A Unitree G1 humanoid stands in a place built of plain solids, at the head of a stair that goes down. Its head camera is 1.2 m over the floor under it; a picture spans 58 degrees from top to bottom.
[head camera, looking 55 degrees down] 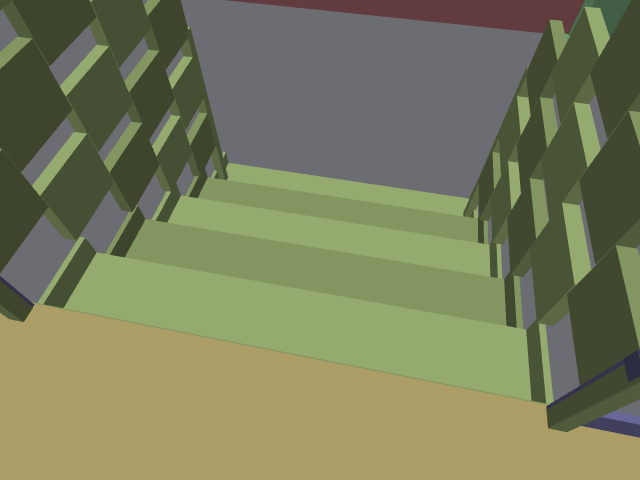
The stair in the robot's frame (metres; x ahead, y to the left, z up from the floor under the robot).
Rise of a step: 0.17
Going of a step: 0.30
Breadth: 1.62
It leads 11 degrees to the right of straight ahead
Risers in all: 6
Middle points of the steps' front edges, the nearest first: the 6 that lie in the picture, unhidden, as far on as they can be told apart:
0.46 0.13 0.00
0.75 0.07 -0.17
1.05 0.01 -0.35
1.34 -0.04 -0.52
1.63 -0.10 -0.70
1.93 -0.16 -0.87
